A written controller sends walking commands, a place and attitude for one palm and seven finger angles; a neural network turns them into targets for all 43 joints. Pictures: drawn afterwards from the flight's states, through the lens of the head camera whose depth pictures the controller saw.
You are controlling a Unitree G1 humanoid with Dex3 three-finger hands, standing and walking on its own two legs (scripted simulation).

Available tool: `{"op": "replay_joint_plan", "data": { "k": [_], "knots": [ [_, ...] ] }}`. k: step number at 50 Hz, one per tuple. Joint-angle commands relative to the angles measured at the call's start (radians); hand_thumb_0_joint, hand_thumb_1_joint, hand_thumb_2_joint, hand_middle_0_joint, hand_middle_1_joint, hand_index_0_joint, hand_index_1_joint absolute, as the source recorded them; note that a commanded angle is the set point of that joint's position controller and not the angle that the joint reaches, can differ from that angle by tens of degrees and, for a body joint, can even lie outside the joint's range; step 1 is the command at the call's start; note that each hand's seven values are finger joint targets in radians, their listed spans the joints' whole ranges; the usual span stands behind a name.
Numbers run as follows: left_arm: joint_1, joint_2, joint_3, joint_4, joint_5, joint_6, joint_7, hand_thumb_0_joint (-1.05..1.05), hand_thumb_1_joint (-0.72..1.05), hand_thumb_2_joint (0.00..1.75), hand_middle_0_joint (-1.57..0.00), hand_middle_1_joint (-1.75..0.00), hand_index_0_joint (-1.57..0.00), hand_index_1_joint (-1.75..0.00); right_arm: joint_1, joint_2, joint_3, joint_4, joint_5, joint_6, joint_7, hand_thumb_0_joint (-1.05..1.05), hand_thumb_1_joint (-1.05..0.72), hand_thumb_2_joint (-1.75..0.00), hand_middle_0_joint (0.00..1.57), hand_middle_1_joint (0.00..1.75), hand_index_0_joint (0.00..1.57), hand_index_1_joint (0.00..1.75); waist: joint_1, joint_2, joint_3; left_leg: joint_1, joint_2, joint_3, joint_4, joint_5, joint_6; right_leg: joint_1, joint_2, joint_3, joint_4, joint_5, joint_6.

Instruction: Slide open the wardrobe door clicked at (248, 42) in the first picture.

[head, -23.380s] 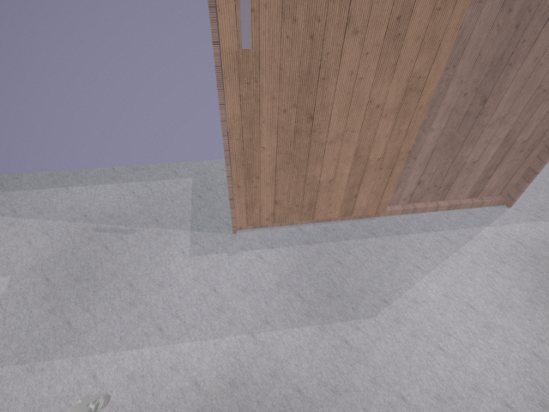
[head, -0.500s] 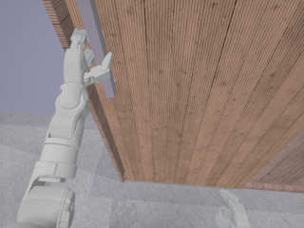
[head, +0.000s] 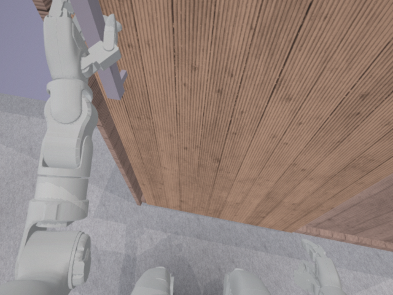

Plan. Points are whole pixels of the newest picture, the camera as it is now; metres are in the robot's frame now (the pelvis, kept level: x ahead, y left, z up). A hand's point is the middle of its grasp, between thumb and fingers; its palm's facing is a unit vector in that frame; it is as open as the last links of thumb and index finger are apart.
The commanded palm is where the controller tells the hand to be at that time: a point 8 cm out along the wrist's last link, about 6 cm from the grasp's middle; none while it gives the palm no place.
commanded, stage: step sideways, sliding the door along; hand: left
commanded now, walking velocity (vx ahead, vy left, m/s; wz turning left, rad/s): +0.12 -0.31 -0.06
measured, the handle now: (98, 15) +0.44 +0.23 +0.26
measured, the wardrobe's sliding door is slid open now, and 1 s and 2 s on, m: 0.04 0.29 0.57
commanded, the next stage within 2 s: none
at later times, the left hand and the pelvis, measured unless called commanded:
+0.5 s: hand (168, 51) +0.41 +0.12 +0.24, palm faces +0.47 -0.88 -0.09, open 6.7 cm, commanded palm +0.37 +0.09 +0.23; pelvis +0.05 -0.13 +0.01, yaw +5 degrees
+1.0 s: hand (284, 71) +0.40 -0.05 +0.24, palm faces +0.31 -0.95 -0.05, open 6.8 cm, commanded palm +0.37 -0.06 +0.22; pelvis +0.04 -0.25 +0.01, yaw +0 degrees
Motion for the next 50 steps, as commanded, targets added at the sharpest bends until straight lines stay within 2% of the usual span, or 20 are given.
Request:
{"op": "replay_joint_plan", "data": {
  "k": [1, 6, 14, 16, 17, 18, 19, 20, 23, 26, 27, 28, 29, 30, 33, 36, 46, 48, 49, 50],
  "knots": [
    [-0.583, -0.087, -0.231, -0.461, -0.004, -0.162, -0.082, 0.00, 0.90, 0.90, -0.45, -1.40, -0.45, -1.40, -0.079, -0.115, -0.042, -0.142, -0.002, -0.053, 0.045, 0.00, -0.90, -0.90, 0.20, 0.30, 0.20, 0.30, -0.120, 0.176, -0.489, 0.511, 0.376, -0.303, -0.240, 0.689, 0.156, -0.268, -0.091, 0.101, 0.195, 0.028, 0.032],
    [-0.520, -0.108, -0.253, -0.440, 0.008, -0.125, -0.115, 0.00, 0.90, 0.90, -0.45, -1.40, -0.45, -1.40, -0.052, -0.112, -0.054, -0.171, -0.004, -0.062, 0.057, 0.00, -0.90, -0.90, 0.20, 0.30, 0.20, 0.30, -0.124, 0.277, -0.478, 0.442, 0.256, -0.067, -0.282, 0.657, 0.093, -0.125, -0.062, -0.027, 0.015, 0.151, 0.069],
    [-0.392, -0.050, -0.203, -0.470, -0.008, -0.141, -0.106, 0.00, 0.90, 0.90, -0.45, -1.40, -0.45, -1.40, -0.062, -0.078, -0.027, -0.234, 0.004, -0.106, 0.070, 0.00, -0.90, -0.90, 0.20, 0.30, 0.20, 0.30, -0.120, 0.370, -0.518, 0.528, 0.260, -0.038, -0.126, 0.935, 0.031, 0.133, 0.017, -0.097, -0.465, 0.181, 0.065],
    [-0.347, -0.016, -0.175, -0.496, 0.003, -0.148, -0.101, 0.00, 0.90, 0.90, -0.45, -1.40, -0.45, -1.40, -0.062, -0.073, -0.018, -0.233, 0.018, -0.118, 0.069, 0.00, -0.90, -0.90, 0.20, 0.30, 0.20, 0.30, -0.106, 0.279, -0.512, 0.439, 0.203, -0.032, -0.022, 0.807, 0.009, 0.283, 0.006, -0.080, -0.637, 0.436, 0.061],
    [-0.314, 0.016, -0.158, -0.510, 0.013, -0.150, -0.097, 0.00, 0.90, 0.90, -0.45, -1.40, -0.45, -1.40, -0.059, -0.048, -0.011, -0.241, 0.030, -0.120, 0.070, 0.00, -0.90, -0.90, 0.20, 0.30, 0.20, 0.30, -0.094, 0.112, -0.542, 0.339, 0.128, -0.017, 0.100, 0.641, 0.030, 0.409, -0.070, -0.024, -0.695, 0.775, 0.042],
    [-0.282, 0.083, -0.116, -0.521, 0.024, -0.152, -0.090, 0.00, 0.90, 0.90, -0.45, -1.40, -0.45, -1.40, -0.084, -0.024, -0.008, -0.248, 0.027, -0.120, 0.059, 0.00, -0.90, -0.90, 0.20, 0.30, 0.20, 0.30, -0.086, -0.169, -0.535, 0.078, 0.022, -0.005, 0.273, 0.084, 0.027, 0.560, -0.241, 0.136, -0.630, 1.275, -0.030],
    [-0.209, 0.121, -0.080, -0.501, 0.031, -0.139, -0.085, 0.00, 0.90, 0.90, -0.45, -1.40, -0.45, -1.40, -0.132, -0.028, -0.001, -0.244, 0.013, -0.129, 0.045, 0.00, -0.90, -0.90, 0.20, 0.30, 0.20, 0.30, -0.061, -0.245, -0.495, -0.106, -0.073, -0.045, 0.405, -0.368, 0.037, 0.571, -0.346, 0.230, -0.579, 1.603, -0.079],
    [-0.182, 0.125, -0.054, -0.551, 0.015, -0.148, -0.079, 0.00, 0.90, 0.90, -0.45, -1.40, -0.45, -1.40, -0.099, -0.028, -0.005, -0.227, 0.016, -0.130, 0.039, 0.00, -0.90, -0.90, 0.20, 0.30, 0.20, 0.30, -0.053, -0.277, -0.497, -0.149, -0.060, -0.097, 0.489, -0.406, -0.049, 0.597, -0.364, 0.233, -0.535, 1.646, -0.082],
    [-0.159, 0.046, -0.076, -0.712, -0.004, -0.188, -0.047, 0.00, 0.90, 0.90, -0.45, -1.40, -0.45, -1.40, -0.120, -0.022, 0.012, -0.199, 0.013, -0.119, 0.022, 0.00, -0.90, -0.90, 0.20, 0.30, 0.20, 0.30, -0.069, -0.229, -0.517, -0.157, -0.011, -0.117, 0.212, -0.323, -0.043, 0.658, -0.332, 0.213, -0.470, 1.428, -0.146],
    [-0.146, 0.014, -0.115, -0.752, -0.001, -0.228, -0.033, 0.00, 0.90, 0.90, -0.45, -1.40, -0.45, -1.40, -0.110, -0.041, 0.002, -0.198, 0.000, -0.083, 0.014, 0.00, -0.90, -0.90, 0.20, 0.30, 0.20, 0.30, -0.106, -0.078, -0.567, 0.155, 0.019, -0.020, -0.235, 0.177, -0.066, 0.498, -0.232, 0.078, -0.360, 1.133, -0.078],
    [-0.157, -0.023, -0.163, -0.759, -0.008, -0.233, -0.041, 0.00, 0.90, 0.90, -0.45, -1.40, -0.45, -1.40, -0.090, -0.051, -0.016, -0.207, -0.002, -0.066, 0.016, 0.00, -0.90, -0.90, 0.20, 0.30, 0.20, 0.30, -0.129, -0.035, -0.597, 0.426, 0.111, -0.088, -0.277, 0.597, -0.021, 0.266, -0.175, 0.031, -0.292, 0.826, -0.021],
    [-0.156, -0.058, -0.182, -0.785, -0.016, -0.235, -0.054, 0.00, 0.90, 0.90, -0.45, -1.40, -0.45, -1.40, -0.094, -0.112, -0.054, -0.230, -0.009, -0.079, 0.028, 0.00, -0.90, -0.90, 0.20, 0.30, 0.20, 0.30, -0.108, 0.207, -0.628, 0.668, 0.416, -0.390, -0.255, 1.220, 0.122, -0.060, -0.055, 0.009, -0.104, 0.142, 0.043],
    [-0.167, -0.084, -0.194, -0.743, 0.014, -0.241, -0.064, 0.00, 0.90, 0.90, -0.45, -1.40, -0.45, -1.40, -0.068, -0.114, -0.056, -0.238, -0.015, -0.086, 0.061, 0.00, -0.90, -0.90, 0.20, 0.30, 0.20, 0.30, -0.093, 0.196, -0.661, 0.670, 0.499, -0.398, -0.186, 1.365, 0.193, -0.088, -0.054, 0.113, 0.026, -0.191, 0.038],
    [-0.195, -0.090, -0.195, -0.687, 0.034, -0.237, -0.072, 0.00, 0.90, 0.90, -0.45, -1.40, -0.45, -1.40, -0.069, -0.139, -0.070, -0.233, -0.007, -0.098, 0.089, 0.00, -0.90, -0.90, 0.20, 0.30, 0.20, 0.30, -0.095, 0.131, -0.617, 0.642, 0.477, -0.278, -0.172, 1.195, 0.187, -0.130, -0.043, 0.134, 0.095, -0.154, 0.026],
    [-0.234, -0.134, -0.249, -0.709, 0.039, -0.221, -0.078, 0.00, 0.90, 0.90, -0.45, -1.40, -0.45, -1.40, -0.054, -0.110, -0.057, -0.229, -0.018, -0.121, 0.099, 0.00, -0.90, -0.90, 0.20, 0.30, 0.20, 0.30, -0.116, 0.245, -0.509, 0.543, 0.391, -0.190, -0.222, 1.038, 0.121, -0.159, -0.062, 0.083, 0.120, -0.052, 0.048],
    [-0.200, -0.109, -0.227, -0.692, 0.045, -0.182, -0.088, 0.00, 0.90, 0.90, -0.45, -1.40, -0.45, -1.40, -0.051, -0.121, -0.071, -0.232, -0.020, -0.122, 0.098, 0.00, -0.90, -0.90, 0.20, 0.30, 0.20, 0.30, -0.109, 0.234, -0.485, 0.495, 0.331, -0.077, -0.251, 0.907, 0.081, -0.124, -0.048, 0.015, 0.077, 0.063, 0.070],
    [-0.147, -0.064, -0.195, -0.597, 0.017, -0.170, -0.080, 0.00, 0.90, 0.90, -0.45, -1.40, -0.45, -1.40, -0.041, -0.083, -0.032, -0.242, -0.015, -0.135, 0.080, 0.00, -0.90, -0.90, 0.20, 0.30, 0.20, 0.30, -0.115, 0.412, -0.477, 0.458, 0.311, 0.031, -0.220, 0.830, 0.037, 0.120, 0.019, -0.080, -0.403, 0.097, 0.077],
    [-0.141, -0.067, -0.195, -0.592, 0.015, -0.179, -0.078, 0.00, 0.90, 0.90, -0.45, -1.40, -0.45, -1.40, -0.056, -0.068, -0.022, -0.247, -0.005, -0.143, 0.083, 0.00, -0.90, -0.90, 0.20, 0.30, 0.20, 0.30, -0.098, 0.318, -0.504, 0.393, 0.275, -0.004, -0.124, 0.691, 0.015, 0.256, 0.011, -0.072, -0.581, 0.255, 0.070],
    [-0.135, -0.045, -0.187, -0.595, 0.019, -0.180, -0.076, 0.00, 0.90, 0.90, -0.45, -1.40, -0.45, -1.40, -0.065, -0.053, -0.014, -0.248, 0.008, -0.144, 0.080, 0.00, -0.90, -0.90, 0.20, 0.30, 0.20, 0.30, -0.086, 0.190, -0.512, 0.333, 0.210, 0.005, -0.028, 0.530, 0.012, 0.333, -0.033, -0.044, -0.691, 0.443, 0.062],
    [-0.139, -0.001, -0.173, -0.603, 0.030, -0.182, -0.072, 0.00, 0.90, 0.90, -0.45, -1.40, -0.45, -1.40, -0.067, -0.024, -0.007, -0.252, 0.016, -0.142, 0.072, 0.00, -0.90, -0.90, 0.20, 0.30, 0.20, 0.30, -0.083, -0.080, -0.509, 0.176, 0.092, 0.018, 0.123, 0.101, 0.016, 0.413, -0.159, 0.075, -0.738, 0.824, 0.019]
  ]
}}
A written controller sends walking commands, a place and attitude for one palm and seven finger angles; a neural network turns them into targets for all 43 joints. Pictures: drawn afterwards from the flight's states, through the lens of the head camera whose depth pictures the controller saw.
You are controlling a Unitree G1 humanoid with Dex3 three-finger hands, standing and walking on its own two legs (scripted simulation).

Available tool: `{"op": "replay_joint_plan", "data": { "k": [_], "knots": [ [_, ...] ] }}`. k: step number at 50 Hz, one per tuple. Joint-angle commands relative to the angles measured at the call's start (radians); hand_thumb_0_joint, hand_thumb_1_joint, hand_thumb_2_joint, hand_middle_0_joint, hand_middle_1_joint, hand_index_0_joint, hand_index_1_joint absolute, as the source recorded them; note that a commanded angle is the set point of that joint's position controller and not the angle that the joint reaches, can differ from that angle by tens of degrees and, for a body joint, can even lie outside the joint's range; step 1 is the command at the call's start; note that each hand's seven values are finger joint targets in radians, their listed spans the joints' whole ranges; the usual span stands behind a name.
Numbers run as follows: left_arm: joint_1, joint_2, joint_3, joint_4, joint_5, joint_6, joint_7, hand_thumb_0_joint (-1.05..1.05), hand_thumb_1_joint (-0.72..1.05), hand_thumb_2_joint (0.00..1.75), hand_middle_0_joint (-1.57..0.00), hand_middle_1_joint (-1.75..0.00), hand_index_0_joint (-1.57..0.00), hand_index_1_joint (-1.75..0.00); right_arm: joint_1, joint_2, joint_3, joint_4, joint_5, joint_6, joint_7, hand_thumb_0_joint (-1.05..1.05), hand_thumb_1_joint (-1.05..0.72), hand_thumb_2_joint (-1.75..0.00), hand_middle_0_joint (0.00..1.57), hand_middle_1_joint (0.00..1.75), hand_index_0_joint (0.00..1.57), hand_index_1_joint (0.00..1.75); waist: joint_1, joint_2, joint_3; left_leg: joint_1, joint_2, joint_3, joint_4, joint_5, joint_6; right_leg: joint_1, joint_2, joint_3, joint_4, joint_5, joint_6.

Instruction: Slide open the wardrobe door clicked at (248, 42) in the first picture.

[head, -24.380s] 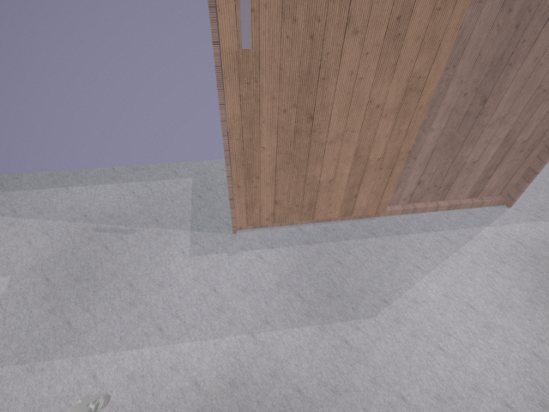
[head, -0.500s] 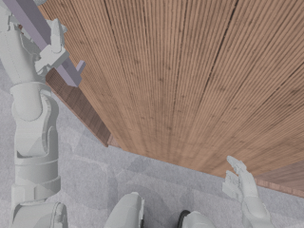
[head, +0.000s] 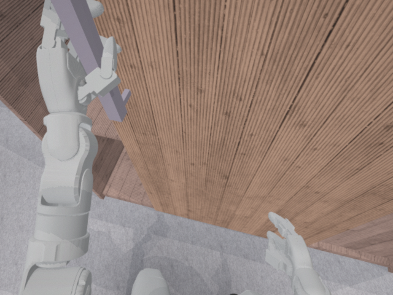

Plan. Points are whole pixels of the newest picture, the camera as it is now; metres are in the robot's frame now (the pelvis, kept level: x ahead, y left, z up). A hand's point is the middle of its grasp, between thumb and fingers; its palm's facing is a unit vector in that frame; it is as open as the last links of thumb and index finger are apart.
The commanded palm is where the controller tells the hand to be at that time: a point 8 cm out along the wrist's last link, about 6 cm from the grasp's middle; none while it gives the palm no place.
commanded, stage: step sideways, sliding the door along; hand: left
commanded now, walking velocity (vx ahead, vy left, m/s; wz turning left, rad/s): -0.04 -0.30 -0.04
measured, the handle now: (97, 39) +0.39 +0.23 +0.25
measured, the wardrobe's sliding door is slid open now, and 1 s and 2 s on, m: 0.29 0.57 0.62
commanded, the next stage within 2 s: stop walking and hold the door there in 1.50 s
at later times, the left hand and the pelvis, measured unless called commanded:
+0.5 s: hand (227, 97) +0.34 +0.04 +0.23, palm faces +0.13 -0.99 -0.11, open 7.0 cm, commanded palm +0.32 +0.08 +0.22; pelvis -0.05 -0.11 +0.01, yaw -5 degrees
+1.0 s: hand (327, 112) +0.34 -0.08 +0.24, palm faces +0.21 -0.98 -0.03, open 6.7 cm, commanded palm +0.32 -0.08 +0.21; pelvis -0.08 -0.27 +0.00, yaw -2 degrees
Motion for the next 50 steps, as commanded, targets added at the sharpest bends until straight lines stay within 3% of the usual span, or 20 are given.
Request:
{"op": "replay_joint_plan", "data": {
  "k": [1, 4, 11, 12, 14, 15, 18, 22, 28, 30, 32, 33, 34, 36, 40, 41, 42, 43, 44, 50],
  "knots": [
    [-0.297, 0.112, -0.141, -0.308, 0.048, -0.121, -0.051, 0.00, 0.90, 0.90, -0.45, -1.40, -0.45, -1.40, -0.088, -0.114, -0.055, -0.117, 0.021, -0.044, -0.043, 0.00, -0.90, -0.90, 0.20, 0.30, 0.20, 0.30, -0.124, -0.306, -0.513, -0.141, -0.228, 0.017, 0.441, -0.424, 0.186, 0.293, -0.278, 0.272, -0.143, 1.030, -0.139],
    [-0.314, 0.093, -0.125, -0.426, 0.018, -0.145, -0.041, 0.00, 0.90, 0.90, -0.45, -1.40, -0.45, -1.40, -0.111, -0.138, -0.069, -0.082, 0.001, -0.033, -0.068, 0.00, -0.90, -0.90, 0.20, 0.30, 0.20, 0.30, -0.104, -0.400, -0.525, -0.278, -0.234, -0.119, 0.669, -0.464, 0.124, 0.360, -0.319, 0.323, -0.052, 1.089, -0.213],
    [-0.261, 0.191, 0.033, -0.338, 0.026, -0.180, -0.005, 0.00, 0.90, 0.90, -0.45, -1.40, -0.45, -1.40, -0.080, -0.156, -0.073, -0.051, -0.019, 0.064, -0.109, 0.00, -0.90, -0.90, 0.20, 0.30, 0.20, 0.30, -0.131, -0.160, -0.600, 0.058, -0.222, 0.025, -0.033, -0.021, 0.108, 0.244, -0.221, 0.177, 0.055, 0.785, -0.177],
    [-0.299, 0.180, 0.013, -0.335, 0.024, -0.187, -0.014, 0.00, 0.90, 0.90, -0.45, -1.40, -0.45, -1.40, -0.049, -0.154, -0.076, -0.050, -0.021, 0.066, -0.114, 0.00, -0.90, -0.90, 0.20, 0.30, 0.20, 0.30, -0.157, -0.111, -0.625, 0.265, -0.160, -0.017, -0.131, 0.185, 0.136, 0.074, -0.186, 0.157, 0.121, 0.618, -0.133],
    [-0.333, 0.152, 0.000, -0.305, 0.023, -0.193, -0.036, 0.00, 0.90, 0.90, -0.45, -1.40, -0.45, -1.40, -0.049, -0.195, -0.102, -0.050, -0.029, 0.042, -0.093, 0.00, -0.90, -0.90, 0.20, 0.30, 0.20, 0.30, -0.137, 0.262, -0.636, 0.574, 0.310, -0.471, -0.112, 1.122, 0.363, -0.363, -0.008, 0.121, 0.441, -0.379, -0.018],
    [-0.356, 0.154, 0.001, -0.244, 0.048, -0.189, -0.048, 0.00, 0.90, 0.90, -0.45, -1.40, -0.45, -1.40, -0.059, -0.186, -0.086, -0.044, -0.033, 0.039, -0.060, 0.00, -0.90, -0.90, 0.20, 0.30, 0.20, 0.30, -0.135, 0.140, -0.599, 0.506, 0.298, -0.405, -0.102, 0.973, 0.378, -0.348, -0.005, 0.196, 0.528, -0.341, -0.034],
    [-0.451, 0.184, 0.004, -0.274, 0.043, -0.177, -0.051, 0.00, 0.90, 0.90, -0.45, -1.40, -0.45, -1.40, -0.075, -0.201, -0.088, -0.035, -0.032, 0.032, -0.054, 0.00, -0.90, -0.90, 0.20, 0.30, 0.20, 0.30, -0.147, 0.199, -0.486, 0.391, 0.238, -0.292, -0.131, 0.702, 0.350, -0.419, -0.059, 0.190, 0.551, -0.208, -0.023],
    [-0.433, 0.154, -0.028, -0.140, 0.033, -0.131, -0.070, 0.00, 0.90, 0.90, -0.45, -1.40, -0.45, -1.40, -0.049, -0.219, -0.094, -0.029, -0.020, 0.053, -0.055, 0.00, -0.90, -0.90, 0.20, 0.30, 0.20, 0.30, -0.140, 0.200, -0.459, 0.162, 0.130, -0.041, -0.181, 0.428, 0.277, -0.182, -0.044, 0.060, 0.383, -0.078, -0.002],
    [-0.529, 0.164, -0.035, -0.013, 0.017, -0.123, -0.079, 0.00, 0.90, 0.90, -0.45, -1.40, -0.45, -1.40, -0.031, -0.211, -0.071, -0.041, 0.014, 0.044, -0.053, 0.00, -0.90, -0.90, 0.20, 0.30, 0.20, 0.30, -0.134, 0.258, -0.486, 0.110, 0.044, 0.036, -0.027, 0.259, 0.216, 0.045, 0.037, -0.084, 0.025, -0.099, 0.013],
    [-0.577, 0.160, -0.062, 0.000, 0.024, -0.117, -0.073, 0.00, 0.90, 0.90, -0.45, -1.40, -0.45, -1.40, -0.034, -0.174, -0.054, -0.040, 0.033, 0.030, -0.053, 0.00, -0.90, -0.90, 0.20, 0.30, 0.20, 0.30, -0.121, 0.065, -0.518, 0.050, -0.075, 0.054, 0.205, 0.091, 0.171, 0.140, -0.039, -0.015, -0.188, 0.038, -0.022],
    [-0.572, 0.237, -0.045, 0.010, 0.033, -0.101, -0.044, 0.00, 0.90, 0.90, -0.45, -1.40, -0.45, -1.40, -0.095, -0.140, -0.041, -0.045, 0.022, 0.031, -0.078, 0.00, -0.90, -0.90, 0.20, 0.30, 0.20, 0.30, -0.087, -0.339, -0.481, -0.365, -0.238, 0.011, 0.614, -0.486, 0.126, 0.280, -0.351, 0.331, -0.205, 0.514, -0.199],
    [-0.621, 0.217, -0.053, -0.026, 0.037, -0.105, -0.031, 0.00, 0.90, 0.90, -0.45, -1.40, -0.45, -1.40, -0.110, -0.146, -0.043, -0.031, 0.006, 0.025, -0.082, 0.00, -0.90, -0.90, 0.20, 0.30, 0.20, 0.30, -0.077, -0.235, -0.476, -0.378, -0.220, -0.056, 0.720, -0.494, 0.137, 0.250, -0.402, 0.318, -0.176, 0.567, -0.234],
    [-0.658, 0.209, -0.057, -0.079, 0.023, -0.104, -0.028, 0.00, 0.90, 0.90, -0.45, -1.40, -0.45, -1.40, -0.091, -0.182, -0.058, -0.012, 0.011, 0.026, -0.090, 0.00, -0.90, -0.90, 0.20, 0.30, 0.20, 0.30, -0.087, -0.381, -0.493, -0.393, -0.210, -0.092, 0.763, -0.465, 0.134, 0.312, -0.353, 0.353, -0.152, 0.541, -0.237],
    [-0.675, 0.205, -0.012, -0.071, 0.024, -0.091, 0.004, 0.00, 0.90, 0.90, -0.45, -1.40, -0.45, -1.40, -0.082, -0.186, -0.049, 0.031, 0.005, 0.049, -0.108, 0.00, -0.90, -0.90, 0.20, 0.30, 0.20, 0.30, -0.105, -0.291, -0.486, -0.386, -0.189, -0.073, 0.620, -0.404, 0.138, 0.355, -0.322, 0.240, -0.080, 0.559, -0.268],
    [-0.668, 0.156, -0.031, -0.028, 0.022, -0.104, -0.001, 0.00, 0.90, 0.90, -0.45, -1.40, -0.45, -1.40, -0.029, -0.197, -0.058, 0.027, -0.002, 0.086, -0.113, 0.00, -0.90, -0.90, 0.20, 0.30, 0.20, 0.30, -0.146, -0.185, -0.553, 0.057, -0.229, 0.068, -0.013, -0.028, 0.129, 0.175, -0.194, 0.036, 0.057, 0.418, -0.176],
    [-0.654, 0.149, -0.045, -0.021, 0.016, -0.107, -0.008, 0.00, 0.90, 0.90, -0.45, -1.40, -0.45, -1.40, -0.005, -0.234, -0.079, 0.031, -0.004, 0.089, -0.120, 0.00, -0.90, -0.90, 0.20, 0.30, 0.20, 0.30, -0.177, -0.064, -0.572, 0.320, -0.159, -0.005, -0.122, 0.131, 0.149, -0.039, -0.164, 0.008, 0.212, 0.263, -0.125],
    [-0.662, 0.072, -0.106, -0.029, 0.000, -0.118, -0.024, 0.00, 0.90, 0.90, -0.45, -1.40, -0.45, -1.40, 0.003, -0.259, -0.091, 0.012, -0.011, 0.077, -0.117, 0.00, -0.90, -0.90, 0.20, 0.30, 0.20, 0.30, -0.171, 0.208, -0.608, 0.558, 0.122, -0.373, -0.144, 0.450, 0.268, -0.360, -0.051, 0.008, 0.426, -0.149, -0.058],
    [-0.723, 0.038, -0.150, -0.031, 0.000, -0.124, -0.034, 0.00, 0.90, 0.90, -0.45, -1.40, -0.45, -1.40, -0.012, -0.228, -0.079, 0.010, -0.004, 0.059, -0.099, 0.00, -0.90, -0.90, 0.20, 0.30, 0.20, 0.30, -0.160, 0.243, -0.651, 0.604, 0.308, -0.603, -0.127, 0.708, 0.358, -0.424, -0.024, 0.129, 0.613, -0.350, -0.050],
    [-0.750, 0.067, -0.132, 0.019, 0.007, -0.123, -0.045, 0.00, 0.90, 0.90, -0.45, -1.40, -0.45, -1.40, -0.047, -0.221, -0.074, 0.006, 0.010, 0.056, -0.077, 0.00, -0.90, -0.90, 0.20, 0.30, 0.20, 0.30, -0.152, 0.123, -0.600, 0.516, 0.300, -0.493, -0.122, 0.660, 0.375, -0.412, -0.044, 0.200, 0.696, -0.273, -0.052],
    [-0.785, 0.061, -0.158, 0.032, 0.026, -0.088, -0.066, 0.00, 0.90, 0.90, -0.45, -1.40, -0.45, -1.40, -0.042, -0.238, -0.094, 0.025, -0.001, 0.072, -0.068, 0.00, -0.90, -0.90, 0.20, 0.30, 0.20, 0.30, -0.162, 0.182, -0.486, 0.277, 0.138, -0.144, -0.155, 0.342, 0.286, -0.374, -0.082, 0.085, 0.627, -0.081, -0.010]
  ]
}}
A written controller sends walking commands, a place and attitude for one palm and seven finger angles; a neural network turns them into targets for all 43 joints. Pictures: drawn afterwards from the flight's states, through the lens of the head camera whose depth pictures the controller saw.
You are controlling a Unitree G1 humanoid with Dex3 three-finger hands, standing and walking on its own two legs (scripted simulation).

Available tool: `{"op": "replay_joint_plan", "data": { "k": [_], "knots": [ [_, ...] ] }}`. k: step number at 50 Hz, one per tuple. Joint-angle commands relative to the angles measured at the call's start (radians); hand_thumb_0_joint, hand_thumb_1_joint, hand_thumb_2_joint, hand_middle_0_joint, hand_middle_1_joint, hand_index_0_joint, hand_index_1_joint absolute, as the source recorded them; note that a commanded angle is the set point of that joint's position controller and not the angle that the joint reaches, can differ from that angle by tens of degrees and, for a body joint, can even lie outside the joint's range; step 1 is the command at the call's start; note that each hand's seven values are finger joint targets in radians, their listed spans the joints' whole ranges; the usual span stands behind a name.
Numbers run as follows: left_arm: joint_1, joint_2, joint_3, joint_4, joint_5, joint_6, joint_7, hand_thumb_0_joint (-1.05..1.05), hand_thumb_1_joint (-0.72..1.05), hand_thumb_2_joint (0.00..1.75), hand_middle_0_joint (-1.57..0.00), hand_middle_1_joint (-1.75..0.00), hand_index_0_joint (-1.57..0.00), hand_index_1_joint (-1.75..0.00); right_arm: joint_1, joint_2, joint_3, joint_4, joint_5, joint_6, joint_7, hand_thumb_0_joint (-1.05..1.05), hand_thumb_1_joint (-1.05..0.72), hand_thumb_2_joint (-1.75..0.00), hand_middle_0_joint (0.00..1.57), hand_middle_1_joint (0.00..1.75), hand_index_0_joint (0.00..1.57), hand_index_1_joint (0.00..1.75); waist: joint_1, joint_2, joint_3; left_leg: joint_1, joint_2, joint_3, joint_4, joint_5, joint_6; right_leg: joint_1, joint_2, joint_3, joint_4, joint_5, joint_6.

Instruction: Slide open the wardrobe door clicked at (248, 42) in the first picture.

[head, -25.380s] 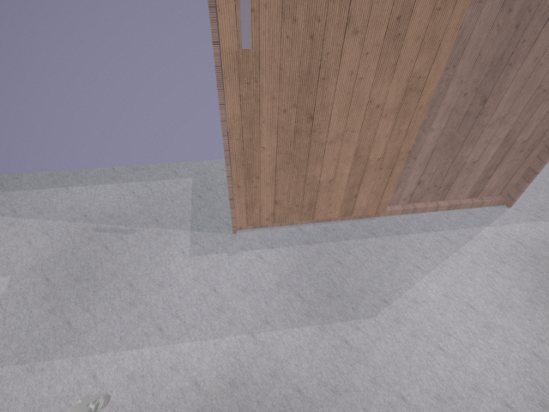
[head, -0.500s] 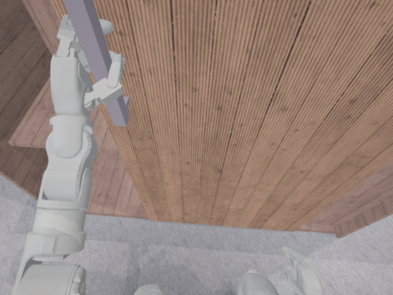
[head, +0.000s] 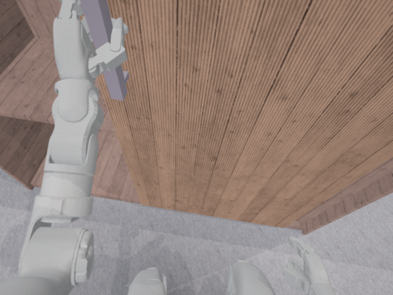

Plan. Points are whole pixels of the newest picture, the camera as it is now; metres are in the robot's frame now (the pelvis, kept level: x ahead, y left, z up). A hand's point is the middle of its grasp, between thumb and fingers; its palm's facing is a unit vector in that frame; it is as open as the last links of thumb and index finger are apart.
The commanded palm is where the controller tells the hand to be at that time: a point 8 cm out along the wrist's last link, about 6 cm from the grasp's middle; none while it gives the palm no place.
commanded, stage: step sideways, sliding the door along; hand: left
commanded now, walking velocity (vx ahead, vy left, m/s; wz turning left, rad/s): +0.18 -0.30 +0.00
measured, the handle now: (106, 18) +0.45 +0.22 +0.25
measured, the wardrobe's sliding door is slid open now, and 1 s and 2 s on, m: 0.57 0.62 0.62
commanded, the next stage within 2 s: stop walking and hold the door there in 0.50 s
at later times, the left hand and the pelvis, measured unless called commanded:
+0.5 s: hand (152, 50) +0.42 +0.15 +0.23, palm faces +0.53 -0.84 -0.07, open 6.9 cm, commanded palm +0.39 +0.12 +0.22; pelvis +0.03 -0.15 -0.01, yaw +6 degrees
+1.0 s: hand (147, 50) +0.42 +0.15 +0.23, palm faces +0.71 -0.65 -0.27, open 6.9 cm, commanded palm +0.37 +0.19 +0.19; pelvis +0.06 -0.24 +0.00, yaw -1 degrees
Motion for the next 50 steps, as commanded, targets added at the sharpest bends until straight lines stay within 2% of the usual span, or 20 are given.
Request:
{"op": "replay_joint_plan", "data": {
  "k": [1, 11, 12, 14, 16, 20, 22, 24, 26, 30, 31, 32, 34, 37, 40, 42, 43, 44, 45, 50],
  "knots": [
    [-0.555, 0.005, -0.149, -0.293, 0.008, -0.098, -0.073, 0.00, 0.90, 0.90, -0.45, -1.40, -0.45, -1.40, -0.028, -0.169, -0.066, -0.118, -0.006, -0.035, -0.007, 0.00, -0.90, -0.90, 0.20, 0.30, 0.20, 0.30, -0.095, 0.239, -0.472, 0.313, 0.254, -0.155, -0.261, 0.350, 0.117, -0.050, -0.064, 0.008, -0.071, 0.102, 0.026],
    [-0.569, -0.068, -0.234, -0.208, -0.007, -0.108, -0.089, 0.00, 0.90, 0.90, -0.45, -1.40, -0.45, -1.40, -0.014, -0.140, -0.041, -0.153, 0.021, -0.082, 0.005, 0.00, -0.90, -0.90, 0.20, 0.30, 0.20, 0.30, -0.084, 0.333, -0.547, 0.312, 0.160, -0.055, -0.050, 0.461, 0.056, 0.314, 0.046, -0.144, -0.671, 0.129, 0.034],
    [-0.572, -0.048, -0.219, -0.215, -0.005, -0.112, -0.083, 0.00, 0.90, 0.90, -0.45, -1.40, -0.45, -1.40, -0.021, -0.131, -0.035, -0.160, 0.031, -0.084, 0.010, 0.00, -0.90, -0.90, 0.20, 0.30, 0.20, 0.30, -0.074, 0.262, -0.562, 0.239, 0.126, -0.068, 0.017, 0.391, 0.042, 0.412, 0.016, -0.113, -0.776, 0.221, 0.022],
    [-0.558, 0.098, -0.130, -0.202, 0.013, -0.114, -0.059, 0.00, 0.90, 0.90, -0.45, -1.40, -0.45, -1.40, -0.062, -0.074, -0.020, -0.166, 0.037, -0.084, -0.003, 0.00, -0.90, -0.90, 0.20, 0.30, 0.20, 0.30, -0.043, -0.238, -0.526, -0.184, -0.061, -0.025, 0.384, -0.277, -0.019, 0.642, -0.283, 0.205, -0.829, 0.821, -0.119],
    [-0.508, 0.148, -0.089, -0.199, 0.008, -0.099, -0.039, 0.00, 0.90, 0.90, -0.45, -1.40, -0.45, -1.40, -0.071, -0.116, -0.032, -0.130, 0.029, -0.077, -0.023, 0.00, -0.90, -0.90, 0.20, 0.30, 0.20, 0.30, -0.032, -0.340, -0.514, -0.322, -0.094, -0.136, 0.637, -0.451, -0.027, 0.670, -0.351, 0.259, -0.743, 1.077, -0.176],
    [-0.543, 0.047, -0.115, -0.333, -0.019, -0.126, -0.016, 0.00, 0.90, 0.90, -0.45, -1.40, -0.45, -1.40, -0.046, -0.110, -0.016, -0.105, 0.019, -0.053, -0.033, 0.00, -0.90, -0.90, 0.20, 0.30, 0.20, 0.30, -0.071, -0.197, -0.526, -0.177, -0.068, -0.065, 0.106, -0.270, -0.029, 0.699, -0.254, 0.081, -0.586, 1.005, -0.171],
    [-0.518, 0.048, -0.116, -0.375, -0.026, -0.153, -0.021, 0.00, 0.90, 0.90, -0.45, -1.40, -0.45, -1.40, -0.015, -0.134, -0.043, -0.113, 0.016, -0.034, -0.035, 0.00, -0.90, -0.90, 0.20, 0.30, 0.20, 0.30, -0.127, -0.005, -0.578, 0.316, -0.034, -0.022, -0.262, 0.282, -0.023, 0.388, -0.158, -0.045, -0.371, 0.688, -0.069],
    [-0.489, 0.004, -0.126, -0.432, -0.041, -0.159, -0.026, 0.00, 0.90, 0.90, -0.45, -1.40, -0.45, -1.40, -0.006, -0.182, -0.077, -0.148, 0.015, -0.045, -0.008, 0.00, -0.90, -0.90, 0.20, 0.30, 0.20, 0.30, -0.087, 0.334, -0.704, 0.739, 0.426, -0.522, -0.125, 1.161, 0.177, -0.087, -0.034, 0.054, -0.074, -0.258, 0.006],
    [-0.516, 0.017, -0.116, -0.383, -0.010, -0.138, -0.055, 0.00, 0.90, 0.90, -0.45, -1.40, -0.45, -1.40, -0.037, -0.221, -0.098, -0.165, 0.027, -0.052, 0.037, 0.00, -0.90, -0.90, 0.20, 0.30, 0.20, 0.30, -0.084, 0.152, -0.649, 0.579, 0.414, -0.367, -0.134, 0.795, 0.190, -0.085, -0.035, 0.121, 0.041, -0.169, -0.001],
    [-0.467, 0.077, -0.094, -0.410, 0.005, -0.110, -0.054, 0.00, 0.90, 0.90, -0.45, -1.40, -0.45, -1.40, -0.026, -0.196, -0.091, -0.149, 0.012, -0.052, 0.037, 0.00, -0.90, -0.90, 0.20, 0.30, 0.20, 0.30, -0.088, 0.259, -0.506, 0.454, 0.288, -0.142, -0.173, 0.749, 0.108, -0.100, -0.046, 0.024, 0.006, 0.005, 0.031],
    [-0.224, 0.606, 0.410, -0.024, 0.065, -0.102, -0.011, 0.00, 0.90, 0.90, -0.45, -1.40, -0.45, -1.40, 0.029, -0.251, -0.103, -0.087, -0.011, -0.035, 0.003, 0.00, -0.90, -0.90, 0.20, 0.30, 0.20, 0.30, -0.061, 0.271, -0.532, 0.458, 0.256, -0.088, -0.176, 0.806, 0.098, -0.103, -0.024, -0.005, -0.020, 0.015, 0.052],
    [-0.225, 0.434, 0.223, -0.073, 0.046, -0.105, -0.048, 0.00, 0.90, 0.90, -0.45, -1.40, -0.45, -1.40, 0.055, -0.213, -0.084, -0.124, -0.013, -0.017, 0.004, 0.00, -0.90, -0.90, 0.20, 0.30, 0.20, 0.30, -0.075, 0.307, -0.518, 0.444, 0.236, -0.085, -0.149, 0.810, 0.104, -0.081, -0.009, -0.025, -0.107, 0.021, 0.052],
    [-0.305, 0.371, 0.161, -0.151, 0.030, -0.116, -0.072, 0.00, 0.90, 0.90, -0.45, -1.40, -0.45, -1.40, 0.031, -0.190, -0.069, -0.149, 0.004, -0.046, 0.006, 0.00, -0.90, -0.90, 0.20, 0.30, 0.20, 0.30, -0.085, 0.428, -0.501, 0.412, 0.197, 0.014, -0.172, 0.785, 0.078, -0.018, 0.006, -0.089, -0.259, 0.059, 0.057],
    [-0.209, 0.505, 0.285, -0.045, 0.038, -0.134, -0.059, 0.00, 0.90, 0.90, -0.45, -1.40, -0.45, -1.40, 0.075, -0.196, -0.056, -0.147, 0.013, -0.097, -0.011, 0.00, -0.90, -0.90, 0.20, 0.30, 0.20, 0.30, -0.089, 0.474, -0.485, 0.426, 0.152, 0.066, -0.132, 0.834, 0.047, 0.070, 0.059, -0.149, -0.464, 0.091, 0.049],
    [-0.162, 0.608, 0.375, 0.042, 0.054, -0.160, -0.055, 0.00, 0.90, 0.90, -0.45, -1.40, -0.45, -1.40, 0.067, -0.197, -0.043, -0.150, 0.024, -0.120, -0.013, 0.00, -0.90, -0.90, 0.20, 0.30, 0.20, 0.30, -0.045, 0.303, -0.507, 0.336, 0.090, 0.066, 0.091, 0.561, 0.007, 0.308, 0.038, -0.119, -0.790, 0.399, 0.043],
    [-0.089, 0.790, 0.498, 0.187, 0.086, -0.161, -0.043, 0.00, 0.90, 0.90, -0.45, -1.40, -0.45, -1.40, 0.028, -0.159, -0.025, -0.172, 0.013, -0.096, -0.040, 0.00, -0.90, -0.90, 0.20, 0.30, 0.20, 0.30, -0.034, -0.158, -0.532, -0.105, -0.115, 0.017, 0.423, -0.292, -0.028, 0.610, -0.266, 0.269, -0.742, 1.259, -0.073],
    [-0.064, 0.839, 0.566, 0.224, 0.075, -0.128, -0.032, 0.00, 0.90, 0.90, -0.45, -1.40, -0.45, -1.40, 0.006, -0.164, -0.020, -0.175, 0.006, -0.101, -0.054, 0.00, -0.90, -0.90, 0.20, 0.30, 0.20, 0.30, -0.026, -0.181, -0.525, -0.190, -0.137, -0.125, 0.529, -0.430, -0.026, 0.581, -0.380, 0.340, -0.739, 1.348, -0.103],
    [-0.061, 0.870, 0.607, 0.259, 0.085, -0.115, -0.026, 0.00, 0.90, 0.90, -0.45, -1.40, -0.45, -1.40, 0.020, -0.171, -0.013, -0.153, -0.002, -0.108, -0.061, 0.00, -0.90, -0.90, 0.20, 0.30, 0.20, 0.30, -0.051, -0.080, -0.475, -0.187, -0.102, -0.167, 0.528, -0.359, -0.028, 0.527, -0.380, 0.313, -0.764, 1.225, -0.102],
    [-0.087, 0.920, 0.665, 0.249, 0.066, -0.120, -0.016, 0.00, 0.90, 0.90, -0.45, -1.40, -0.45, -1.40, 0.053, -0.204, -0.020, -0.128, 0.016, -0.102, -0.051, 0.00, -0.90, -0.90, 0.20, 0.30, 0.20, 0.30, -0.049, -0.216, -0.537, -0.221, -0.111, -0.198, 0.590, -0.341, -0.039, 0.580, -0.378, 0.349, -0.754, 1.099, -0.117],
    [-0.029, 0.916, 0.719, 0.411, 0.060, -0.151, -0.014, 0.00, 0.90, 0.90, -0.45, -1.40, -0.45, -1.40, 0.011, -0.256, -0.043, -0.065, 0.010, -0.100, -0.044, 0.00, -0.90, -0.90, 0.20, 0.30, 0.20, 0.30, -0.047, -0.230, -0.547, -0.199, -0.163, -0.211, 0.533, -0.203, -0.030, 0.525, -0.334, 0.224, -0.787, 0.740, -0.120]
  ]
}}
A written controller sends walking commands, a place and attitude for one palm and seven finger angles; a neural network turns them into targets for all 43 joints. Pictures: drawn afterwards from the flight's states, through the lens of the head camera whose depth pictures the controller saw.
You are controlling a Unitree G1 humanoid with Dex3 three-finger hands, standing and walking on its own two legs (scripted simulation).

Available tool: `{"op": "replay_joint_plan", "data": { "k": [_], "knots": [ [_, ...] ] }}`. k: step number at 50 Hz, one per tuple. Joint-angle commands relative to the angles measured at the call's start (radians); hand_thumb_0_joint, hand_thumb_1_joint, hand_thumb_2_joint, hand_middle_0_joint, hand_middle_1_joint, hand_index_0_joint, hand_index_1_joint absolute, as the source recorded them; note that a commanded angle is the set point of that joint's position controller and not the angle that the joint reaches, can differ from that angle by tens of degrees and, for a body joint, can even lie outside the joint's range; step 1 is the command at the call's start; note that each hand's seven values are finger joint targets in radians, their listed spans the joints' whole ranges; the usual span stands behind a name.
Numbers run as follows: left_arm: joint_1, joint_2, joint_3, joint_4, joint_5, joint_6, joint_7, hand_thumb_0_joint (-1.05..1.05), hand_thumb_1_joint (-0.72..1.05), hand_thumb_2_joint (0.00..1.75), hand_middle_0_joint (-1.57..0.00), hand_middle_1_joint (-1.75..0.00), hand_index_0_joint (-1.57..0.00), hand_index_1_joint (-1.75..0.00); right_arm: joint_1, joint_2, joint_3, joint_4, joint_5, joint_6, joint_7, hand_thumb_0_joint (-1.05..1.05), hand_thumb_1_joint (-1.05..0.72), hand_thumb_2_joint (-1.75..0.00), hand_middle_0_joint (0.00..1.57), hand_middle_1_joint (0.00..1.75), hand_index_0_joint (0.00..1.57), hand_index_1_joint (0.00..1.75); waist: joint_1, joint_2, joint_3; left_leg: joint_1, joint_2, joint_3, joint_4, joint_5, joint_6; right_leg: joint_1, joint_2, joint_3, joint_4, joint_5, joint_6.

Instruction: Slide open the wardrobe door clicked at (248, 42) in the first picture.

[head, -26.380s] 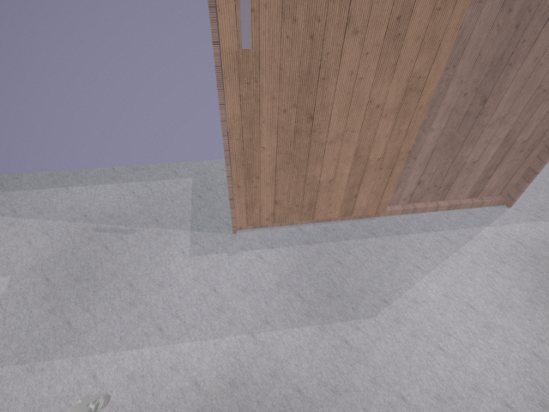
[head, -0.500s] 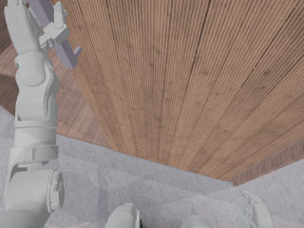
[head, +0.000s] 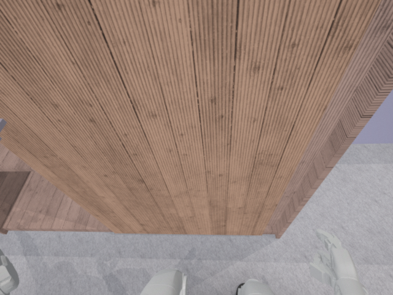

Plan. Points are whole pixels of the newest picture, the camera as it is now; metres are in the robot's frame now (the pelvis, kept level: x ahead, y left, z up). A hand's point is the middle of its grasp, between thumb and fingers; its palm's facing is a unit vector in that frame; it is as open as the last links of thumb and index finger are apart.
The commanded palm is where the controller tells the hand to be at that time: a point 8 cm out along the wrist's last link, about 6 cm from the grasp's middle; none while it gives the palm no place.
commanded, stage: stop walking and hold the door there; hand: left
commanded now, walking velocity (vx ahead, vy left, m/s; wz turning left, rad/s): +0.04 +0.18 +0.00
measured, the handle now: out of the picture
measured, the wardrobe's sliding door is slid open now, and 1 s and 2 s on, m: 0.62 0.62 0.61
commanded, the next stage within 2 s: none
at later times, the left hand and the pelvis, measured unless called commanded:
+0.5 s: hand out of the picture +0.35 +0.40 +0.24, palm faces +0.64 -0.75 -0.16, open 6.6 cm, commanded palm +0.30 +0.44 +0.20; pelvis -0.06 +0.02 +0.01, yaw -7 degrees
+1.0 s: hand out of the picture +0.35 +0.40 +0.23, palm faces +0.63 -0.76 -0.17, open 6.0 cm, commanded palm +0.31 +0.44 +0.20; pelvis -0.07 +0.02 +0.01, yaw -9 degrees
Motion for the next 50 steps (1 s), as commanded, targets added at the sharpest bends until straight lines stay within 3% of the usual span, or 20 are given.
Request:
{"op": "replay_joint_plan", "data": {
  "k": [1, 5, 9, 11, 12, 15, 22, 25, 27, 29, 32, 33, 34, 35, 36, 39, 43, 46, 47, 50],
  "knots": [
    [-0.220, 0.539, 0.175, -0.054, 0.008, -0.086, 0.030, 0.00, 0.90, 0.90, -0.45, -1.40, -0.45, -1.40, 0.020, -0.125, -0.042, -0.069, -0.011, -0.044, -0.003, 0.00, -0.90, -0.90, 0.20, 0.30, 0.20, 0.30, 0.040, -0.239, -0.465, -0.004, -0.001, -0.047, -0.061, 0.054, 0.010, 0.337, -0.296, 0.252, -0.183, 0.458, -0.099],
    [-0.304, 0.486, 0.090, -0.078, 0.014, -0.109, 0.021, 0.00, 0.90, 0.90, -0.45, -1.40, -0.45, -1.40, 0.064, -0.125, -0.047, -0.072, -0.015, -0.051, -0.007, 0.00, -0.90, -0.90, 0.20, 0.30, 0.20, 0.30, 0.036, -0.242, -0.449, 0.159, -0.004, -0.002, -0.338, 0.014, 0.036, 0.201, -0.276, 0.256, -0.267, 0.123, -0.095],
    [-0.313, 0.466, 0.057, -0.036, 0.023, -0.144, 0.019, 0.00, 0.90, 0.90, -0.45, -1.40, -0.45, -1.40, 0.122, -0.135, -0.050, -0.055, -0.026, -0.033, -0.005, 0.00, -0.90, -0.90, 0.20, 0.30, 0.20, 0.30, 0.007, -0.111, -0.386, 0.352, -0.017, 0.062, -0.722, 0.192, 0.049, 0.076, -0.147, 0.154, -0.277, -0.184, -0.033],
    [-0.361, 0.439, 0.026, -0.099, 0.008, -0.175, 0.014, 0.00, 0.90, 0.90, -0.45, -1.40, -0.45, -1.40, 0.113, -0.174, -0.058, -0.078, -0.021, -0.020, -0.008, 0.00, -0.90, -0.90, 0.20, 0.30, 0.20, 0.30, 0.017, 0.204, -0.273, 0.266, 0.203, -0.215, -0.930, 0.097, 0.128, 0.008, 0.011, 0.022, -0.047, -0.231, 0.019],
    [-0.398, 0.439, 0.016, -0.111, 0.010, -0.168, 0.018, 0.00, 0.90, 0.90, -0.45, -1.40, -0.45, -1.40, 0.115, -0.162, -0.048, -0.091, -0.018, -0.016, -0.012, 0.00, -0.90, -0.90, 0.20, 0.30, 0.20, 0.30, 0.026, 0.276, -0.256, 0.161, 0.304, -0.327, -0.992, 0.173, 0.191, 0.023, 0.076, 0.006, 0.157, -0.241, 0.021],
    [-0.356, 0.431, -0.009, -0.018, 0.026, -0.123, 0.016, 0.00, 0.90, 0.90, -0.45, -1.40, -0.45, -1.40, 0.144, -0.125, -0.050, -0.083, -0.016, -0.019, -0.024, 0.00, -0.90, -0.90, 0.20, 0.30, 0.20, 0.30, 0.023, 0.202, -0.244, 0.069, 0.273, -0.214, -0.954, 0.173, 0.202, 0.026, 0.047, 0.069, 0.374, -0.188, 0.028],
    [-0.336, 0.395, -0.064, 0.008, 0.031, -0.090, 0.002, 0.00, 0.90, 0.90, -0.45, -1.40, -0.45, -1.40, 0.219, -0.144, -0.035, -0.070, -0.017, -0.022, -0.032, 0.00, -0.90, -0.90, 0.20, 0.30, 0.20, 0.30, 0.005, 0.151, -0.344, 0.267, 0.198, -0.070, -0.714, 0.580, 0.101, 0.212, 0.065, -0.037, -0.224, -0.084, 0.021],
    [-0.319, 0.496, 0.013, 0.075, 0.052, -0.089, 0.011, 0.00, 0.90, 0.90, -0.45, -1.40, -0.45, -1.40, 0.225, -0.131, -0.035, -0.069, -0.029, -0.015, -0.031, 0.00, -0.90, -0.90, 0.20, 0.30, 0.20, 0.30, -0.010, -0.041, -0.389, 0.093, 0.107, 0.075, -0.530, 0.425, 0.043, 0.367, -0.131, 0.143, -0.189, 0.242, -0.067],
    [-0.313, 0.525, 0.052, 0.131, 0.028, -0.067, 0.012, 0.00, 0.90, 0.90, -0.45, -1.40, -0.45, -1.40, 0.209, -0.129, -0.039, -0.060, -0.012, -0.014, -0.028, 0.00, -0.90, -0.90, 0.20, 0.30, 0.20, 0.30, 0.023, -0.239, -0.393, -0.079, 0.051, 0.028, -0.418, 0.109, 0.044, 0.478, -0.191, 0.231, -0.180, 0.370, -0.105],
    [-0.333, 0.537, 0.069, 0.182, 0.026, -0.058, 0.002, 0.00, 0.90, 0.90, -0.45, -1.40, -0.45, -1.40, 0.195, -0.132, -0.029, -0.047, -0.020, -0.025, -0.033, 0.00, -0.90, -0.90, 0.20, 0.30, 0.20, 0.30, 0.031, -0.225, -0.348, -0.062, 0.065, -0.008, -0.425, 0.042, 0.059, 0.395, -0.208, 0.226, -0.205, 0.228, -0.109],
    [-0.348, 0.465, -0.002, 0.183, 0.020, -0.060, -0.011, 0.00, 0.90, 0.90, -0.45, -1.40, -0.45, -1.40, 0.230, -0.122, -0.014, -0.025, -0.028, -0.015, -0.043, 0.00, -0.90, -0.90, 0.20, 0.30, 0.20, 0.30, -0.009, -0.134, -0.325, 0.268, 0.061, 0.035, -0.668, 0.294, 0.071, 0.141, -0.111, 0.095, -0.148, -0.041, -0.058],
    [-0.359, 0.456, -0.013, 0.167, 0.020, -0.071, -0.014, 0.00, 0.90, 0.90, -0.45, -1.40, -0.45, -1.40, 0.230, -0.139, -0.018, -0.024, -0.031, -0.014, -0.047, 0.00, -0.90, -0.90, 0.20, 0.30, 0.20, 0.30, -0.014, -0.054, -0.317, 0.334, 0.128, -0.066, -0.740, 0.331, 0.099, 0.052, -0.043, 0.042, -0.048, -0.105, -0.020],
    [-0.379, 0.428, -0.041, 0.142, 0.015, -0.083, -0.015, 0.00, 0.90, 0.90, -0.45, -1.40, -0.45, -1.40, 0.224, -0.147, -0.024, -0.033, -0.026, -0.011, -0.051, 0.00, -0.90, -0.90, 0.20, 0.30, 0.20, 0.30, -0.016, 0.075, -0.308, 0.378, 0.251, -0.275, -0.812, 0.383, 0.153, -0.036, 0.057, -0.002, 0.065, -0.175, 0.020],
    [-0.385, 0.408, -0.073, 0.144, 0.018, -0.085, -0.015, 0.00, 0.90, 0.90, -0.45, -1.40, -0.45, -1.40, 0.223, -0.131, -0.018, -0.048, -0.025, -0.007, -0.052, 0.00, -0.90, -0.90, 0.20, 0.30, 0.20, 0.30, -0.027, 0.149, -0.290, 0.308, 0.341, -0.423, -0.925, 0.280, 0.205, -0.050, 0.085, 0.028, 0.207, -0.342, 0.024],
    [-0.350, 0.412, -0.070, 0.160, 0.018, -0.073, -0.015, 0.00, 0.90, 0.90, -0.45, -1.40, -0.45, -1.40, 0.205, -0.116, -0.015, -0.057, -0.031, 0.000, -0.054, 0.00, -0.90, -0.90, 0.20, 0.30, 0.20, 0.30, -0.018, 0.194, -0.228, 0.247, 0.359, -0.450, -0.973, 0.176, 0.237, -0.072, 0.061, 0.066, 0.299, -0.359, 0.019],
    [-0.320, 0.448, -0.031, 0.146, 0.016, -0.067, -0.003, 0.00, 0.90, 0.90, -0.45, -1.40, -0.45, -1.40, 0.209, -0.130, -0.024, -0.048, -0.026, -0.009, -0.056, 0.00, -0.90, -0.90, 0.20, 0.30, 0.20, 0.30, 0.006, 0.110, -0.217, 0.236, 0.294, -0.246, -0.887, 0.391, 0.209, -0.022, 0.046, 0.036, 0.203, -0.273, 0.032],
    [-0.339, 0.414, -0.061, 0.152, 0.020, -0.065, -0.020, 0.00, 0.90, 0.90, -0.45, -1.40, -0.45, -1.40, 0.228, -0.144, -0.027, -0.061, -0.012, -0.012, -0.045, 0.00, -0.90, -0.90, 0.20, 0.30, 0.20, 0.30, 0.012, 0.148, -0.306, 0.222, 0.199, -0.053, -0.755, 0.514, 0.128, 0.179, 0.062, -0.034, -0.100, -0.127, 0.040],
    [-0.314, 0.515, -0.005, 0.245, 0.038, -0.060, -0.015, 0.00, 0.90, 0.90, -0.45, -1.40, -0.45, -1.40, 0.241, -0.144, -0.039, -0.061, -0.021, -0.003, -0.041, 0.00, -0.90, -0.90, 0.20, 0.30, 0.20, 0.30, -0.013, -0.038, -0.339, 0.112, 0.095, 0.051, -0.579, 0.342, 0.051, 0.296, -0.106, 0.150, -0.280, -0.019, -0.022],
    [-0.307, 0.542, 0.022, 0.265, 0.041, -0.063, -0.015, 0.00, 0.90, 0.90, -0.45, -1.40, -0.45, -1.40, 0.214, -0.144, -0.038, -0.067, -0.027, -0.003, -0.036, 0.00, -0.90, -0.90, 0.20, 0.30, 0.20, 0.30, -0.009, -0.100, -0.317, 0.039, 0.060, 0.056, -0.509, 0.199, 0.034, 0.300, -0.188, 0.243, -0.291, 0.058, -0.068],
    [-0.344, 0.572, 0.075, 0.285, 0.013, -0.054, -0.021, 0.00, 0.90, 0.90, -0.45, -1.40, -0.45, -1.40, 0.184, -0.154, -0.039, -0.044, -0.009, -0.034, -0.027, 0.00, -0.90, -0.90, 0.20, 0.30, 0.20, 0.30, 0.023, -0.239, -0.322, -0.034, 0.048, -0.035, -0.350, 0.051, 0.048, 0.302, -0.216, 0.254, -0.274, 0.101, -0.091]
  ]
}}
